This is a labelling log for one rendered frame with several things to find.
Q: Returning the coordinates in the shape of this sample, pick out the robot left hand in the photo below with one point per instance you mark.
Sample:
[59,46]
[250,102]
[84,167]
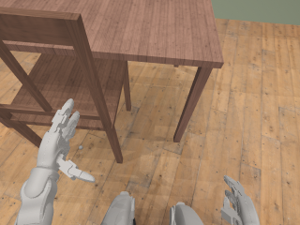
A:
[56,140]

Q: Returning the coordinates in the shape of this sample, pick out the left robot thigh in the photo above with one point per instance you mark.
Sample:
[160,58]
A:
[121,211]

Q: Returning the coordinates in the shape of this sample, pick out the robot thigh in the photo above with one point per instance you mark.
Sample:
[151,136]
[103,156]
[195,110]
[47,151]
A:
[183,215]
[121,211]

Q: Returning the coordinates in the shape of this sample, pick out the robot right hand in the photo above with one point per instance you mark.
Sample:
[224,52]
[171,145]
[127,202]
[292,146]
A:
[244,211]

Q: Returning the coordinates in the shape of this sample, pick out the right robot thigh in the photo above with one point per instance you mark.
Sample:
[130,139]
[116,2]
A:
[183,215]

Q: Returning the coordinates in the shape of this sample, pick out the left robot forearm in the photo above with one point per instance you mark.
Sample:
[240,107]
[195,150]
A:
[37,195]

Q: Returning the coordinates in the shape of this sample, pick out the table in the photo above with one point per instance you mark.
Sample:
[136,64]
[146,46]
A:
[171,32]

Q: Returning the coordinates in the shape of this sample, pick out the chair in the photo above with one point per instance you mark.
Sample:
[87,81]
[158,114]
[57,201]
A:
[94,84]

